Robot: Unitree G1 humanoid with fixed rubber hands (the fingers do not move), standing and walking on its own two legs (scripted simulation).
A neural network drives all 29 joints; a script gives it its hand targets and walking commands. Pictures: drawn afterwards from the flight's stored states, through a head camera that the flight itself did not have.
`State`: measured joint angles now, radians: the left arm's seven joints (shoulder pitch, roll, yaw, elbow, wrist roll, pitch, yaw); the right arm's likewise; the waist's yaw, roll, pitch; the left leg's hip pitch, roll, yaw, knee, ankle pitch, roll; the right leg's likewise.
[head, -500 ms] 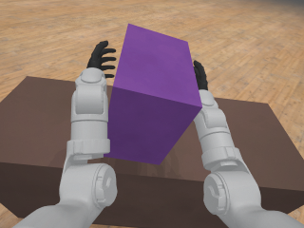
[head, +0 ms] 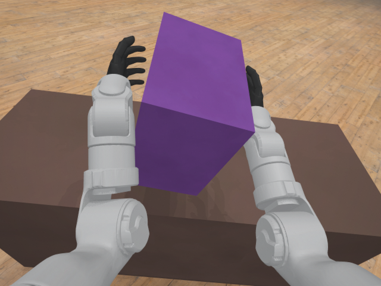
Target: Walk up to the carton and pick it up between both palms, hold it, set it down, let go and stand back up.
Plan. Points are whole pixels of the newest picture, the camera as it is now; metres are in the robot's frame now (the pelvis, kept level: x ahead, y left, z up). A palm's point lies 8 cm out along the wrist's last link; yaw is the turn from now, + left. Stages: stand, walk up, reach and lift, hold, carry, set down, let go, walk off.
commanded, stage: set down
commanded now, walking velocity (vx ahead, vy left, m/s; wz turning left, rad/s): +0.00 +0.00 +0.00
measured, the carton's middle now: (181, 111) +0.42 +0.03 +0.17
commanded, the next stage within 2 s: none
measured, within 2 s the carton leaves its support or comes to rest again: neither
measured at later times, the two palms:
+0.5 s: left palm (128, 107) +0.40 +0.13 +0.18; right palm (247, 123) +0.41 -0.12 +0.15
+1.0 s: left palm (133, 113) +0.40 +0.13 +0.16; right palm (247, 124) +0.42 -0.13 +0.14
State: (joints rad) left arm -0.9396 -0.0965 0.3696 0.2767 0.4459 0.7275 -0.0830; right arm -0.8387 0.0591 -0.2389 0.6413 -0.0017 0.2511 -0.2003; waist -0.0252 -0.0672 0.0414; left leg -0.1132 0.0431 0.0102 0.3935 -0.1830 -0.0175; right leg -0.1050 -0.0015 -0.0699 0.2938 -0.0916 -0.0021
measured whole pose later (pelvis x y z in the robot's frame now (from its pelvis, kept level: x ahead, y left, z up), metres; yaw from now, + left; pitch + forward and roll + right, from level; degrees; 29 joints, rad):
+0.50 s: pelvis +0.02 +0.00 +0.00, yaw +0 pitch -5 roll -1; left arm -0.65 -0.18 0.28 0.08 0.45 0.57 -0.03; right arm -0.67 0.06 -0.15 0.64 0.00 -0.02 -0.18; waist -0.03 -0.06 0.09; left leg -0.08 0.04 0.01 0.37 -0.21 -0.02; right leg -0.08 0.00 -0.07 0.29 -0.13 0.00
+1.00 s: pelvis +0.03 +0.00 +0.00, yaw +0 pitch -4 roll -1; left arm -0.62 -0.24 0.30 0.08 0.45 0.55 0.04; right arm -0.69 0.02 -0.15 0.70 0.00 -0.05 -0.12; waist -0.03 -0.04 0.11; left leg -0.08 0.04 0.01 0.37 -0.21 -0.02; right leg -0.08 0.00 -0.07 0.29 -0.14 -0.01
